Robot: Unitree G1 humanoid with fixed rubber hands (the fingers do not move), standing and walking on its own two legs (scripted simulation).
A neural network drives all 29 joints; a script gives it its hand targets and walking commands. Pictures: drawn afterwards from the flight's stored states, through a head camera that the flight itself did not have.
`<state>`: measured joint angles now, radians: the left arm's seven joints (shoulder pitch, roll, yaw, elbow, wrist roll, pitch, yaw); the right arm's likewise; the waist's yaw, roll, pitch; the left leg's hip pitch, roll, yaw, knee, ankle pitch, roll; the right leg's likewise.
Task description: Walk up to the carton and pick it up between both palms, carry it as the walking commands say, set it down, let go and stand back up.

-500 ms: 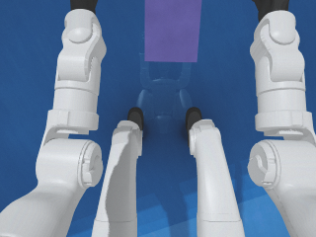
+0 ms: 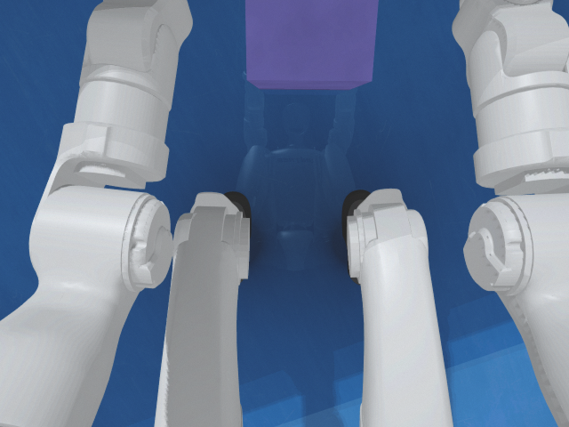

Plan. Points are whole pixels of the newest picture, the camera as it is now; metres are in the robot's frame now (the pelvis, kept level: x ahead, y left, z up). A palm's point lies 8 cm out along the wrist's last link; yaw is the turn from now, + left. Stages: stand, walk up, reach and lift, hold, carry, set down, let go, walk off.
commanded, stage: reach and lift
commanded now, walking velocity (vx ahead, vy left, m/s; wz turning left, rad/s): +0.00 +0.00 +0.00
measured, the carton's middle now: (308, 18) +0.56 -0.02 -0.39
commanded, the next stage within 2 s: none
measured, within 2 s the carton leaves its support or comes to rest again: neither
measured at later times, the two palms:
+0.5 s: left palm out of the picture +0.56 +0.11 -0.29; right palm (424, 5) +0.55 -0.17 -0.29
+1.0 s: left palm (200, 1) +0.57 +0.13 -0.33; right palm (424, 12) +0.55 -0.18 -0.34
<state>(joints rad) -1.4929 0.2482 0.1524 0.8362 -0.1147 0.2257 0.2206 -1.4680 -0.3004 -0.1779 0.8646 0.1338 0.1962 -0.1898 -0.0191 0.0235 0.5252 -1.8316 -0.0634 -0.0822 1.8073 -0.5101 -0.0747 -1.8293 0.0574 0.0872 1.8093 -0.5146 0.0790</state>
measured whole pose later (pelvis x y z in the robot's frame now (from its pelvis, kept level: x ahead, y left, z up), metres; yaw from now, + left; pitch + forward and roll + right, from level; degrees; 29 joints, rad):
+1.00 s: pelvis +0.03 +0.00 -0.13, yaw +1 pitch +32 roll +0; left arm -1.50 0.29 0.06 1.15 -0.17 0.01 0.12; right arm -1.46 -0.33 -0.08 1.13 0.18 0.01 -0.10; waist -0.04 0.04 0.52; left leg -2.18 -0.10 -0.09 2.27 -0.65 -0.11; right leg -2.16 0.06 0.08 2.28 -0.67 0.09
